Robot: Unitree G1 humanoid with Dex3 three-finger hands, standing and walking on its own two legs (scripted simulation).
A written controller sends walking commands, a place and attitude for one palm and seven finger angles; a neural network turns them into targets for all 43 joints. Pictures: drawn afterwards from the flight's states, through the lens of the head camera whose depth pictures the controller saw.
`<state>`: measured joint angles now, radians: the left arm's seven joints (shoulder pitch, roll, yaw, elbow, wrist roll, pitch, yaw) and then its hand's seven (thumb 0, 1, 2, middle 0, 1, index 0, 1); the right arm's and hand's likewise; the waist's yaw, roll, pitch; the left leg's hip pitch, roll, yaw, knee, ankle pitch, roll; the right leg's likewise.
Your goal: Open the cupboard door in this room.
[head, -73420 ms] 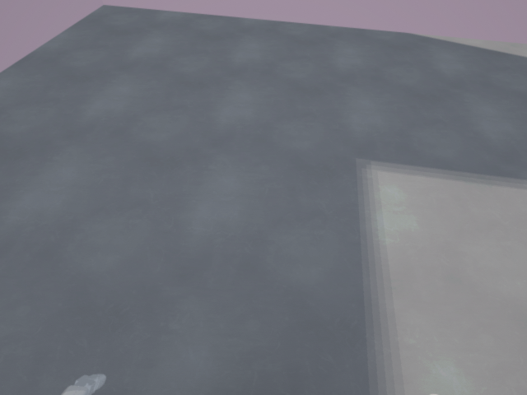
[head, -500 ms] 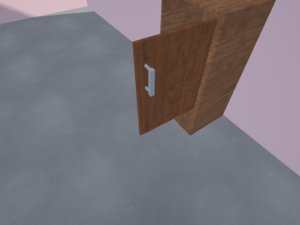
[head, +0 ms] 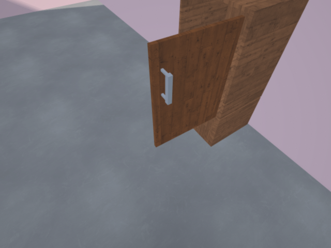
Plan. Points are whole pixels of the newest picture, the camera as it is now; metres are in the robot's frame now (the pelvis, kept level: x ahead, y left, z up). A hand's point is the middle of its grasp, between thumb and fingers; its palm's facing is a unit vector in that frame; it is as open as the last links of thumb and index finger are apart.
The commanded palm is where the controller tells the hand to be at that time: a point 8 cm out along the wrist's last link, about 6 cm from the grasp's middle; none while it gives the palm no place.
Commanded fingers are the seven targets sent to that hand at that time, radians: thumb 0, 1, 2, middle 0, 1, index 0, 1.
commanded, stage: look to check the result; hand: left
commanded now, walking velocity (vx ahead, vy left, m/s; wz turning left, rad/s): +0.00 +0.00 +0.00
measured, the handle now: (166, 86) +0.67 +0.04 -0.02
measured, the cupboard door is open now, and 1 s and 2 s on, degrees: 88 88 88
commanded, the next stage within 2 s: stand and wait in 0.10 s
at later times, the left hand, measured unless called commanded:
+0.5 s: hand out of the picture +0.09 +0.23 -0.16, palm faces -0.01 -0.95 -0.32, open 7.3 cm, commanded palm none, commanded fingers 0.00 0.90 0.90 -0.20 -0.30 -0.20 -0.30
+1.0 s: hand out of the picture +0.10 +0.22 -0.16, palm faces -0.02 -0.95 -0.32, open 7.3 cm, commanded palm none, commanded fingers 0.00 0.90 0.90 -0.20 -0.30 -0.20 -0.30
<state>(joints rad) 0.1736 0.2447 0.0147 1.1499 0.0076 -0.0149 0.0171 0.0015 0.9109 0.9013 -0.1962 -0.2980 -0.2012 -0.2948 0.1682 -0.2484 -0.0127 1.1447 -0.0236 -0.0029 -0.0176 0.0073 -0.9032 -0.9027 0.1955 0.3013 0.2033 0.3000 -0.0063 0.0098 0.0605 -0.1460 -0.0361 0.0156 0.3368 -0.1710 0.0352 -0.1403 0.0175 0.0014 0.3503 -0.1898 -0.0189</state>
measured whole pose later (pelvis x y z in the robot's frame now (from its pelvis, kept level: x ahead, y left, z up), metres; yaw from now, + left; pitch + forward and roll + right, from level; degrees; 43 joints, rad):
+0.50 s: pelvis +0.02 -0.01 +0.00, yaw +0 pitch -1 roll +0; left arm 0.11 0.29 0.01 1.13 0.01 -0.02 0.01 0.00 0.91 0.90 -0.20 -0.30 -0.20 -0.29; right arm 0.11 -0.30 -0.01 1.14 -0.02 -0.01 -0.01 0.01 -0.90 -0.90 0.20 0.30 0.20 0.30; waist -0.01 0.01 0.05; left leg -0.11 -0.03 0.01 0.29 -0.17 0.03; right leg -0.11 0.02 0.00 0.31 -0.19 -0.03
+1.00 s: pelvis +0.03 -0.02 +0.00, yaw +0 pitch -1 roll +0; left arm 0.11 0.31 0.01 1.13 0.01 -0.03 0.01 0.00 0.91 0.90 -0.20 -0.30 -0.20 -0.30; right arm 0.10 -0.31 -0.01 1.14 -0.02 -0.01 -0.01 0.01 -0.90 -0.90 0.20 0.30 0.21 0.30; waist -0.01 0.00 0.05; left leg -0.09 -0.02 0.01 0.28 -0.18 0.01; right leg -0.08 0.04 0.00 0.29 -0.20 -0.04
